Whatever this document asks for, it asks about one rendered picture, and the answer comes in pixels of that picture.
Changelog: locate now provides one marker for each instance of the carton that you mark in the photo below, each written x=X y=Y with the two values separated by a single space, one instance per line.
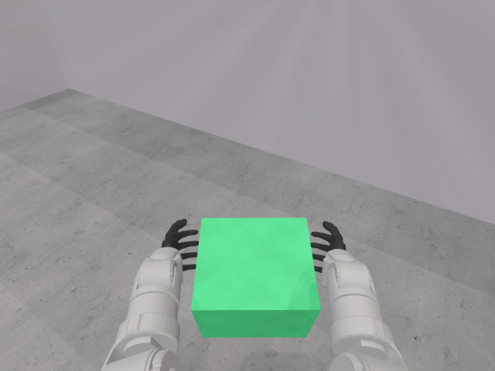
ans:
x=255 y=278

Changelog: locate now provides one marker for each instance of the left robot upper arm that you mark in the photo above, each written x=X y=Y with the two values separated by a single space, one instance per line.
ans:
x=158 y=359

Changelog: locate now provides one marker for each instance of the robot left hand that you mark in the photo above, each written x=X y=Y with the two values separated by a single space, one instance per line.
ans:
x=172 y=238

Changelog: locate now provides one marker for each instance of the robot right hand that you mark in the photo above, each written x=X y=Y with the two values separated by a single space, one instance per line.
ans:
x=335 y=240

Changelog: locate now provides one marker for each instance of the robot right forearm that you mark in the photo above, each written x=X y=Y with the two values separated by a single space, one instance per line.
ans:
x=357 y=324

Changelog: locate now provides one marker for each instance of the robot left forearm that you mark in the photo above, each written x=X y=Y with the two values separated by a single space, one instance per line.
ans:
x=153 y=308

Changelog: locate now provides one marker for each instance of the right robot upper arm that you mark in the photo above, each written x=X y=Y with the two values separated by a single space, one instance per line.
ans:
x=357 y=361

